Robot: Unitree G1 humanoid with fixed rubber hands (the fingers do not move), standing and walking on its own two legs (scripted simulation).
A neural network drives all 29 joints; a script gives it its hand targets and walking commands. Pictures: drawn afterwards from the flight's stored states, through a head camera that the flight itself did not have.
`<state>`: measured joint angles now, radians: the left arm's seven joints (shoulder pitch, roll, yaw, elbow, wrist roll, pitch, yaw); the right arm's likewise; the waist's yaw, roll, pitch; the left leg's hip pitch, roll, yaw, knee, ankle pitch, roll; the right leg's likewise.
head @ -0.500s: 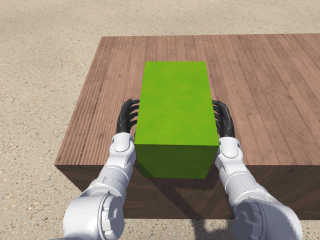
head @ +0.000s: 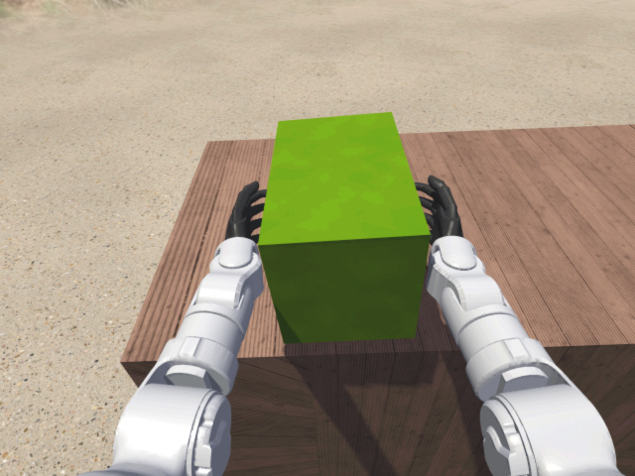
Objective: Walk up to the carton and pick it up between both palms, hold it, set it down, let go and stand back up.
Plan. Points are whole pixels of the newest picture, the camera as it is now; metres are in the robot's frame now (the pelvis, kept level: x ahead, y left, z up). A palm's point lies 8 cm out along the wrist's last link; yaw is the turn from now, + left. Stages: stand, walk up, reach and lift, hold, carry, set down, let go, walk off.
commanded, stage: reach and lift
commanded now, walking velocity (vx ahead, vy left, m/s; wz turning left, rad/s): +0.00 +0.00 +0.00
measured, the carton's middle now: (341, 220) +0.45 +0.00 +0.13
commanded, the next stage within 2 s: hold in 1.54 s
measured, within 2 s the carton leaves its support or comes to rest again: neither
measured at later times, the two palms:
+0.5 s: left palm (226, 245) +0.37 +0.14 +0.16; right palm (443, 253) +0.37 -0.12 +0.15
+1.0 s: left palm (232, 224) +0.37 +0.13 +0.19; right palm (459, 232) +0.37 -0.14 +0.18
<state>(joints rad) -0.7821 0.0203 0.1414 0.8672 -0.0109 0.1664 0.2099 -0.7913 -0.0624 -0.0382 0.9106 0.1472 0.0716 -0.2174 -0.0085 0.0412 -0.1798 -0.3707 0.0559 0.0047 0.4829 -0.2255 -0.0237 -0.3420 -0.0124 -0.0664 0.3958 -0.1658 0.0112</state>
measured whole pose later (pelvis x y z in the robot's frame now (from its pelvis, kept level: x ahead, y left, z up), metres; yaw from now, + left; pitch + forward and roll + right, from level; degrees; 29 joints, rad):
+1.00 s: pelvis +0.00 +0.00 +0.01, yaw +1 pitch -5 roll -1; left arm -0.69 -0.08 0.26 0.30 0.26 0.65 0.09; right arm -0.71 -0.04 -0.02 0.58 0.24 0.36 -0.26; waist -0.09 -0.02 -0.01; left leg -0.12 0.04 -0.02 0.41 -0.21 -0.02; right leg -0.09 -0.01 -0.05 0.32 -0.15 0.02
